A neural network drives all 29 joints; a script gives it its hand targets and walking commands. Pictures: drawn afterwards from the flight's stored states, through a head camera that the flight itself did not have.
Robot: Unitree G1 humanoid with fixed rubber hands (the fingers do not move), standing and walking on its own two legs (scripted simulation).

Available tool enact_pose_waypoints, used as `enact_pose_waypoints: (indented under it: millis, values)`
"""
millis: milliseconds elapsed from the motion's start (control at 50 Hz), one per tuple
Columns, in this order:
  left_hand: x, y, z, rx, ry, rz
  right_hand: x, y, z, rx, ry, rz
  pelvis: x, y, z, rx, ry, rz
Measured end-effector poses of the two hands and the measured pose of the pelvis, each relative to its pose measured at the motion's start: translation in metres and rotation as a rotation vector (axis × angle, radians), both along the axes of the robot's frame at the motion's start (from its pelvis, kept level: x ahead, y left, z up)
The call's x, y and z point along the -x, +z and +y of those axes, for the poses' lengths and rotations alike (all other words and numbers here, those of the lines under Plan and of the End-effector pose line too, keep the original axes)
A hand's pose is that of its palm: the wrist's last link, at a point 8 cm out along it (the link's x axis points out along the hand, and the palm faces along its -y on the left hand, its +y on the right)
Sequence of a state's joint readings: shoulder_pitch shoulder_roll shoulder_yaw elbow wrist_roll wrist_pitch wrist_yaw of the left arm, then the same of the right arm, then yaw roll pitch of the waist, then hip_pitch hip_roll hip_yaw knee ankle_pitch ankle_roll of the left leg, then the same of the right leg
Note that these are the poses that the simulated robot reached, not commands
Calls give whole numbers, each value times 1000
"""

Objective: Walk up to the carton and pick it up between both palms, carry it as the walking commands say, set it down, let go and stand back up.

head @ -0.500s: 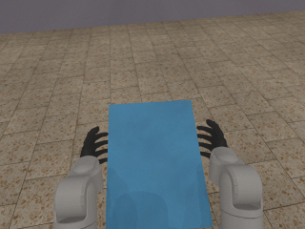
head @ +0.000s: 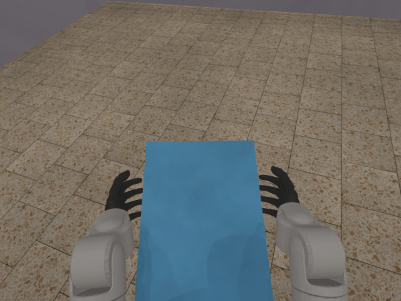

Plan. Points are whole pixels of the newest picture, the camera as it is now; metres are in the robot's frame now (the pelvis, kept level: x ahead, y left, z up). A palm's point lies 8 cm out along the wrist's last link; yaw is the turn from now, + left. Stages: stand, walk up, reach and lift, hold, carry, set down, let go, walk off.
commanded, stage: carry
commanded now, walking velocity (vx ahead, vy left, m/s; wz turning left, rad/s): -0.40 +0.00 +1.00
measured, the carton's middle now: (200, 221) +0.29 +0.00 -0.01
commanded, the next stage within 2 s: none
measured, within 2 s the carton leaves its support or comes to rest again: neither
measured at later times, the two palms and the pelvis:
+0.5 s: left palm out of the picture -0.05 +0.30 +0.07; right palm out of the picture +0.10 +0.06 +0.07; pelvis -0.21 +0.03 -0.01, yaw +29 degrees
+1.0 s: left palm out of the picture -0.39 +0.26 +0.07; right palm out of the picture -0.15 +0.10 +0.08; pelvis -0.42 -0.05 -0.02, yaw +57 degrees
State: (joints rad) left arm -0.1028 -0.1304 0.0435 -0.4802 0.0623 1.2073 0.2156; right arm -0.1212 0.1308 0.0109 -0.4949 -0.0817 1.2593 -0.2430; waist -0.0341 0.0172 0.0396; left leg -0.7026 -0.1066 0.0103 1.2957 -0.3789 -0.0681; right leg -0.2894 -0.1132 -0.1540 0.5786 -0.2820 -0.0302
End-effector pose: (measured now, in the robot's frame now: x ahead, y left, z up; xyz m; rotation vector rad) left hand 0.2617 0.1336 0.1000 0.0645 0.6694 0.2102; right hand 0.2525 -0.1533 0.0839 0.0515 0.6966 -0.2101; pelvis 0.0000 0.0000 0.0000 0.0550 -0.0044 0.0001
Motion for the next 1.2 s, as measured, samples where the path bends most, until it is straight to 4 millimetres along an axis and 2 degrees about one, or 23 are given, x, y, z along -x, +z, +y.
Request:
enact_pose_waypoints:
  millis: [100, 200, 260, 320, 380, 440, 500, 600, 700, 760, 860, 920, 960, 1020, 1080, 1140, 1200]
  values:
    - [44, 3, 30, 14, 72, -36, 20, 13, 30, 13, 63, -42, 37, -5, 12, -31, 100, -6]
    - [98, -13, 82, 28, 173, -59, 41, 11, 88, 49, 146, -80, 80, -26, 38, 3, 220, 2]
    - [144, -33, 119, 68, 287, -14, 62, -4, 130, 90, 264, -30, 109, -28, 45, 24, 275, 7]
    - [199, -44, 145, 89, 403, 56, 86, -16, 165, 114, 390, 42, 136, -21, 46, 63, 334, 3]
    - [246, -45, 159, 96, 493, 61, 109, -21, 190, 115, 478, 48, 162, -17, 43, 79, 394, 5]
    - [284, -36, 167, 85, 558, 21, 130, -16, 205, 89, 539, 12, 187, -15, 39, 88, 450, 13]
    - [315, -26, 166, 63, 596, -16, 153, -11, 210, 67, 575, -25, 211, -13, 31, 96, 505, 25]
    - [365, -12, 150, 8, 627, -36, 194, -9, 200, 10, 605, -51, 251, -14, 11, 107, 606, 33]
    - [432, -4, 133, 7, 695, 23, 243, 1, 194, 8, 688, -7, 288, 3, -6, 21, 689, 16]
    - [466, 0, 128, 17, 738, 1, 268, 10, 196, 3, 732, -26, 310, 4, -13, -18, 733, 13]
    - [526, -2, 130, 6, 803, -51, 313, 18, 214, 15, 786, -92, 354, -10, -21, -25, 857, 8]
    - [575, -16, 136, 11, 871, -66, 350, 10, 234, 36, 849, -116, 385, -25, -26, 6, 924, 9]
    - [615, -27, 132, 51, 953, -36, 377, 1, 245, 74, 932, -75, 403, -23, -38, 20, 962, -1]
    - [672, -37, 116, 82, 1065, 22, 420, -10, 257, 95, 1071, -11, 424, -18, -56, 58, 1017, -23]
    - [720, -37, 97, 87, 1163, 18, 454, -13, 261, 86, 1167, -9, 443, -16, -76, 72, 1076, -29]
    - [755, -30, 76, 69, 1231, -12, 481, -10, 257, 55, 1232, -32, 458, -15, -96, 87, 1134, -25]
    - [779, -22, 53, 40, 1272, -30, 501, -7, 245, 25, 1271, -50, 471, -14, -119, 101, 1194, -15]
